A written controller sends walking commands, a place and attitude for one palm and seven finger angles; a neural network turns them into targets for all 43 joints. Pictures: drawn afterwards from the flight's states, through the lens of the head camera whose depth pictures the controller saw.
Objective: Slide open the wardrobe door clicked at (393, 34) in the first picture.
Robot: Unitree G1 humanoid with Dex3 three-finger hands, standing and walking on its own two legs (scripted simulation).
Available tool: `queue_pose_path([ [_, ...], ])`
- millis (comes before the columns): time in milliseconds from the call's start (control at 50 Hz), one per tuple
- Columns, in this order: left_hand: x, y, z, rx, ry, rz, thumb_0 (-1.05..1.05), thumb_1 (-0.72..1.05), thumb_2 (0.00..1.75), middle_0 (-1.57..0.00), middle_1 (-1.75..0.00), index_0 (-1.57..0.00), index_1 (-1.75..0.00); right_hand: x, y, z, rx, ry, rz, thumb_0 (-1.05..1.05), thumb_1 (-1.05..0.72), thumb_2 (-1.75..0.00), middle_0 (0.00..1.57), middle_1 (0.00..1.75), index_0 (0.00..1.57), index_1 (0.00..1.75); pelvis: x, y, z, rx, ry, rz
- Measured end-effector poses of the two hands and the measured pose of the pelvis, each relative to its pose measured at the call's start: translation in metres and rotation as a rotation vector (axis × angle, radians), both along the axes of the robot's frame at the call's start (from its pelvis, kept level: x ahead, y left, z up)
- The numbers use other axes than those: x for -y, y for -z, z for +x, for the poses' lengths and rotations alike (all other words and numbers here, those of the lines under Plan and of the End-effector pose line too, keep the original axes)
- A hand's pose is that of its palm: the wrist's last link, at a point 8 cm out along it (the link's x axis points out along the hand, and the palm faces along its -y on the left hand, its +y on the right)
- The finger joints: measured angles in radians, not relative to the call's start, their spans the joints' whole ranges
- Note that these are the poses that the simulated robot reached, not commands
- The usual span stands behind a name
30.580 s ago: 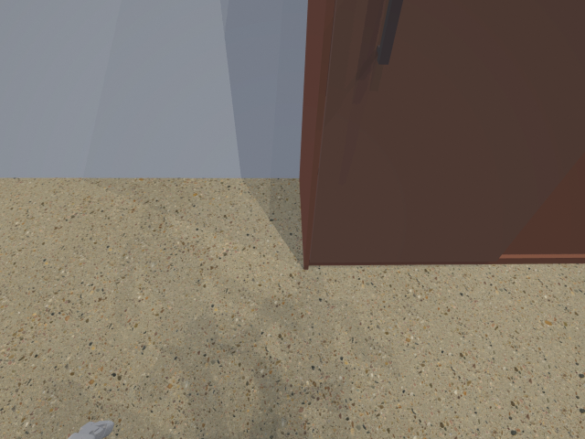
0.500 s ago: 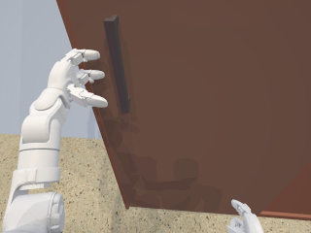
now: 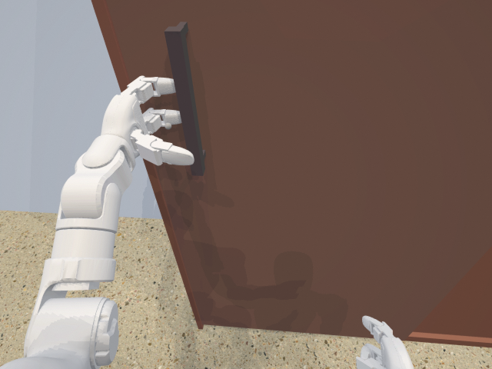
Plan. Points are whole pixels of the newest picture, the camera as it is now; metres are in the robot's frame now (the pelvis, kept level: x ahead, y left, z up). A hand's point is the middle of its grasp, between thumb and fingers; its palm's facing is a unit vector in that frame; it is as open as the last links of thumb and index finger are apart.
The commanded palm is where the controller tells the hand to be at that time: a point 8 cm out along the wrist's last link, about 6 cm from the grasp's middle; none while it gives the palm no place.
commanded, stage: feel for the door with the fingertips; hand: left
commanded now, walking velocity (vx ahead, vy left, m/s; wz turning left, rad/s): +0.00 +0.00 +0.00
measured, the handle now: (191, 107) +0.45 +0.13 +0.24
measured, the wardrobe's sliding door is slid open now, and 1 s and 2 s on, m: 0.00 0.00 0.00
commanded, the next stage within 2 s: slide the fingers in behind the handle in 0.26 s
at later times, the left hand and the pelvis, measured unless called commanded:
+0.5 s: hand (167, 118) +0.40 +0.15 +0.25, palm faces +0.01 -1.00 -0.01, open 13.9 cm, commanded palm +0.38 +0.20 +0.24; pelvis +0.00 +0.00 +0.00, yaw +0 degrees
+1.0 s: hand (184, 121) +0.40 +0.13 +0.25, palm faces -0.02 -1.00 +0.00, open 14.0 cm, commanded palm +0.37 +0.18 +0.24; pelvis +0.00 +0.01 +0.00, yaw -1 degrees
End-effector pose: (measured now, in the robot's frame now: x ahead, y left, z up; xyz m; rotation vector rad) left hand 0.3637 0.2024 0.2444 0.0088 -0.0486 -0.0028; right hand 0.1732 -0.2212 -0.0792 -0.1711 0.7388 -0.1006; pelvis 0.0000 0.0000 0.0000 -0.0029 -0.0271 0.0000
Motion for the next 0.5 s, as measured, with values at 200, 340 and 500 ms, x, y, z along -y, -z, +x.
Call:
queue_pose_path([
  [200, -0.003, -0.002, 0.014, -0.003, -0.014, 0.004, -0.01, -0.50, 0.30, -0.30, -1.20, -0.30, -1.20, 0.009, 0.007, -0.015, -0.047, 0.032, -0.014, 0.01, -0.91, -0.90, 0.20, 0.30, 0.20, 0.30, 0.000, 0.000, 0.001, -0.009, 0.003, -0.001],
  [340, -0.006, -0.001, 0.018, 0.001, -0.007, 0.000, -0.01, -0.50, 0.30, -0.33, -1.23, -0.30, -1.20, 0.013, 0.011, -0.023, -0.071, 0.047, -0.021, 0.01, -0.91, -0.90, 0.20, 0.30, 0.20, 0.30, -0.001, 0.000, 0.003, -0.014, 0.005, -0.001],
  [500, -0.006, -0.001, 0.018, 0.003, -0.011, -0.001, -0.01, -0.50, 0.30, -0.34, -1.24, -0.31, -1.20, 0.010, 0.010, -0.020, -0.066, 0.039, -0.020, 0.01, -0.91, -0.90, 0.20, 0.30, 0.20, 0.30, -0.003, 0.000, 0.003, -0.014, 0.001, -0.002],
])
